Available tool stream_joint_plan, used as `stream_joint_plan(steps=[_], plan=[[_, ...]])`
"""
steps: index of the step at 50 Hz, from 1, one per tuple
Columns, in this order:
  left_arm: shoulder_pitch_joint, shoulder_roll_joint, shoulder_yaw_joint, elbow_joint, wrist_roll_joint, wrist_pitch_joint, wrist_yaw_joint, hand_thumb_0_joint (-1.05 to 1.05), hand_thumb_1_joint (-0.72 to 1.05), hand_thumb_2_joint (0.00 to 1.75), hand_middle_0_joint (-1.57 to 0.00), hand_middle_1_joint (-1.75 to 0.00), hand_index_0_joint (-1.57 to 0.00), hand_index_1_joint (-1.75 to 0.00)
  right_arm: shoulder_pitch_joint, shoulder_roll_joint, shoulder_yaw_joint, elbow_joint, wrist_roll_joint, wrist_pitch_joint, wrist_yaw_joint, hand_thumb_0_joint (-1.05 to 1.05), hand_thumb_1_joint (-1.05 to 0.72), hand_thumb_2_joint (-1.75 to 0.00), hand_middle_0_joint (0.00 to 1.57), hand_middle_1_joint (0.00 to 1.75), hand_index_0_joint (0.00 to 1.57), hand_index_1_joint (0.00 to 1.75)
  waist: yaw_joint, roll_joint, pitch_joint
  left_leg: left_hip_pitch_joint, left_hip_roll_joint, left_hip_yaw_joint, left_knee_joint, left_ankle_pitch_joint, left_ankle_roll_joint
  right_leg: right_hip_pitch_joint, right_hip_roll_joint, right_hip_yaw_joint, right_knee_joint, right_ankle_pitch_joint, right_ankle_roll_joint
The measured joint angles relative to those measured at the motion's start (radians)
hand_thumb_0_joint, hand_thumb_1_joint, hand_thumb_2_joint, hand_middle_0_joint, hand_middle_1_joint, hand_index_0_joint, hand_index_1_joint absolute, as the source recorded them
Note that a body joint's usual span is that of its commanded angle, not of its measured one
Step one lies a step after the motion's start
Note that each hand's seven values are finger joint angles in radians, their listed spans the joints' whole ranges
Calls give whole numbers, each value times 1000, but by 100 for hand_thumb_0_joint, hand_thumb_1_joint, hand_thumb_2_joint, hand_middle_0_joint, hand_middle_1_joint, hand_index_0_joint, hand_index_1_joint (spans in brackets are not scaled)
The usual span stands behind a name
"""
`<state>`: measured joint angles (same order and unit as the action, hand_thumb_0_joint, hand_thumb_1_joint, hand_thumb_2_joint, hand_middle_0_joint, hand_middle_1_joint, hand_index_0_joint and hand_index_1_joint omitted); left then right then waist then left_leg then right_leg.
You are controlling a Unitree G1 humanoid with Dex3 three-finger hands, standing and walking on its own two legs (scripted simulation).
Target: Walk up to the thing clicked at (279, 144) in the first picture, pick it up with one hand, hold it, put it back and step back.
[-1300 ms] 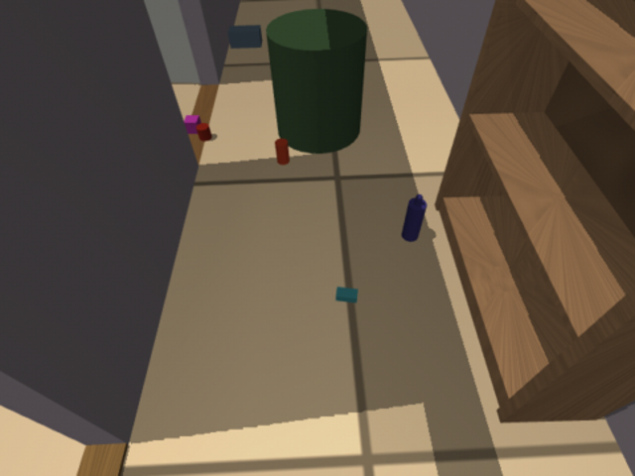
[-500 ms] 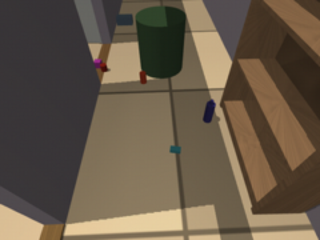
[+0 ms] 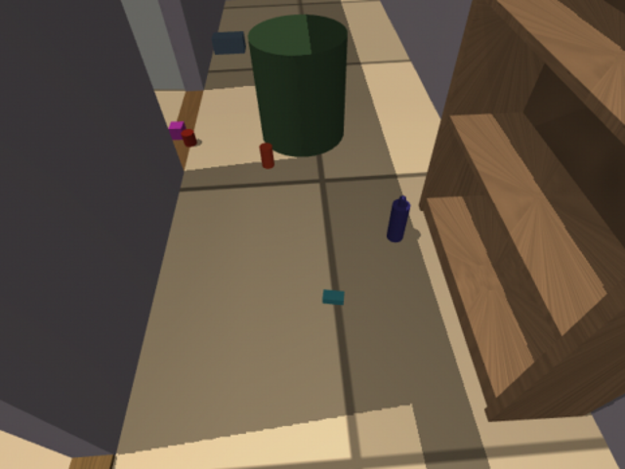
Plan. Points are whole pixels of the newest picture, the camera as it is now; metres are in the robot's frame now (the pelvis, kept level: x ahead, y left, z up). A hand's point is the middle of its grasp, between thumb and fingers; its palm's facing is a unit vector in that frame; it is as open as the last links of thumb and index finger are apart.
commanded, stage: walk up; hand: left
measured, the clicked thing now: (267, 156) +1.63 +0.29 -0.72
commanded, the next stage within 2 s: none
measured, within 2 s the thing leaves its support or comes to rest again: neither
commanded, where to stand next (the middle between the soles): +1.29 +0.06 m, yaw +2 degrees
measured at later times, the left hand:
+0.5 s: hand (174, 449) +0.18 +0.24 -0.16, palm faces +0.10 -0.92 -0.37, open 7.4 cm
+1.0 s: hand (222, 234) +0.59 +0.23 -0.14, palm faces +0.02 -0.91 -0.41, open 7.4 cm
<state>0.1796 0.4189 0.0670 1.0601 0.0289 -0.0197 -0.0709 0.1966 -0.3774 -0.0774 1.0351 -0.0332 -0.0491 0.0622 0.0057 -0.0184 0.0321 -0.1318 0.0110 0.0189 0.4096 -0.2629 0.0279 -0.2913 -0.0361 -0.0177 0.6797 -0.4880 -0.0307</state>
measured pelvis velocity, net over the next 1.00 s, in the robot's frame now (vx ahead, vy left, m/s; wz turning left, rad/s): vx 0.50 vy -0.06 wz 0.06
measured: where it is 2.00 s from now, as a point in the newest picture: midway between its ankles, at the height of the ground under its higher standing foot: (325, 279)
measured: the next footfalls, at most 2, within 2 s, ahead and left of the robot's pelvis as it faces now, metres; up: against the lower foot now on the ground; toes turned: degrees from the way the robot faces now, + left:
right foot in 0.06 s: +0.09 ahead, -0.14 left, +0.00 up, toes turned -4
left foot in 0.50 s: +0.39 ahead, +0.09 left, +0.00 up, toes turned +7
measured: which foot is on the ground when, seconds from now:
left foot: down 0.00-0.10, up 0.12-0.48, down 0.50-0.98, up 1.00-1.00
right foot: up 0.00-0.04, down 0.06-0.56, up 0.58-0.94, down 0.96-1.00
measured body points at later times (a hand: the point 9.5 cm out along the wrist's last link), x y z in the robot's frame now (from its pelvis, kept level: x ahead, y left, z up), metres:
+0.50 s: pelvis +0.22 -0.04 -0.02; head +0.24 -0.03 +0.43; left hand +0.18 +0.29 -0.14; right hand +0.36 -0.33 -0.13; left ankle +0.35 +0.09 -0.74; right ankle +0.05 -0.14 -0.74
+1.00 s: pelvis +0.50 -0.06 -0.03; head +0.51 -0.08 +0.42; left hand +0.59 +0.27 -0.11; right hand +0.54 -0.38 -0.15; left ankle +0.35 +0.09 -0.73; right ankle +0.62 -0.17 -0.74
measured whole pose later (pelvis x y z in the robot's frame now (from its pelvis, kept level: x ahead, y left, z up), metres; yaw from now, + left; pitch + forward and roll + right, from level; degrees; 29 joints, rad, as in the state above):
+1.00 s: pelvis +0.50 -0.06 -0.03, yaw +3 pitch -3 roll +1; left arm 0.21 0.40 0.07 0.89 0.00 -0.08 -0.07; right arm 0.35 -0.44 -0.08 0.88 -0.01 -0.06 0.06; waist -0.03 0.05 0.07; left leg -0.02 0.07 0.04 0.65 -0.52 0.01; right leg -0.43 -0.05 -0.05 0.63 -0.15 -0.02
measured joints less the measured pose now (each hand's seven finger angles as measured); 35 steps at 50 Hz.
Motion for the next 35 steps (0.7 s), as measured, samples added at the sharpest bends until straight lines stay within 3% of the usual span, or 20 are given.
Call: stream_joint_plan(steps=[2,4,5,7,9,11,15,19,24,26,28,30,32,35], plan=[[7,19,10,-9,-1,-3,-9,1,90,90,-21,-30,-20,-30,17,-12,-10,-9,-3,4,5,1,-90,-89,21,30,20,30,-7,-2,7,25,7,4,-2,-24,-10,-15,-18,3,-33,6,0],[17,24,18,-20,-2,-19,-11,1,90,90,-20,-30,-20,-30,32,-35,-18,-8,-2,18,10,1,-90,-89,21,30,20,30,-11,24,13,37,32,-4,46,-73,-11,16,-18,-28,-94,152,13],[25,24,21,-27,-1,-34,-8,1,90,90,-20,-30,-20,-30,42,-49,-22,-5,-3,28,9,1,-90,-89,21,30,20,30,-12,48,10,20,53,-21,117,-138,6,37,-1,-49,-113,231,15],[49,21,30,-49,7,-58,5,1,90,90,-21,-30,-20,-30,54,-59,-24,8,-3,53,0,1,-90,-89,21,30,20,30,2,69,-10,-76,29,-89,367,-236,6,56,17,-76,-99,198,8],[79,14,26,-62,6,-60,13,0,90,90,-20,-30,-20,-30,55,-59,-17,13,2,61,0,1,-91,-89,20,30,20,30,24,68,-22,-166,-12,-103,541,-198,1,107,20,-80,-142,176,-3],[111,3,17,-64,-2,-65,19,0,90,90,-21,-30,-20,-30,43,-63,-11,5,10,48,7,1,-91,-89,20,30,20,30,36,75,-19,-246,-22,-99,617,-117,-5,177,29,-82,-227,194,-4],[154,-16,3,-61,-20,-71,27,1,90,90,-21,-30,-20,-30,15,-70,-3,-40,21,25,25,1,-91,-89,20,30,20,30,41,92,6,-369,-2,-115,581,52,-18,292,52,-94,-351,208,-5],[173,-27,-2,-76,-19,-69,27,1,90,90,-21,-30,-20,-30,-10,-63,1,-74,20,36,40,1,-91,-89,20,30,20,30,37,92,32,-414,20,-106,400,127,-37,372,70,-119,-399,171,-4],[177,-16,-7,-97,-21,-64,31,1,90,90,-21,-30,-21,-30,-46,-28,12,-100,6,47,48,1,-91,-89,20,30,20,30,52,59,50,-356,39,-16,173,176,-5,448,79,-138,-390,73,8],[177,-6,-8,-98,-27,-57,37,1,90,90,-21,-30,-21,-30,-62,-6,11,-113,-2,40,43,1,-91,-89,20,30,20,30,59,15,52,-321,13,16,156,176,8,455,47,-135,-331,4,18],[156,-7,-9,-96,-36,-39,47,1,90,90,-21,-30,-21,-30,-82,19,9,-138,-17,22,37,1,-91,-89,20,30,20,30,56,-45,79,-290,-33,52,179,123,13,390,-27,-121,-114,-24,7],[141,-37,-23,-106,-49,-28,51,1,90,90,-21,-30,-20,-30,-77,14,3,-181,-11,-2,28,1,-91,-89,20,30,20,30,27,-10,87,-271,-22,36,209,70,25,240,16,-40,231,7,-2],[128,-46,-44,-116,-50,-28,48,1,90,90,-21,-30,-20,-30,-53,18,2,-199,11,-11,13,1,-91,-89,21,30,20,30,9,12,78,-210,-11,27,175,49,27,103,48,16,452,31,-16],[118,-34,-50,-150,-57,-39,35,1,90,90,-21,-30,-20,-30,0,19,18,-197,29,-16,-3,1,-90,-89,21,30,20,30,-1,5,48,-97,-11,36,83,40,12,-55,26,74,495,114,-18]])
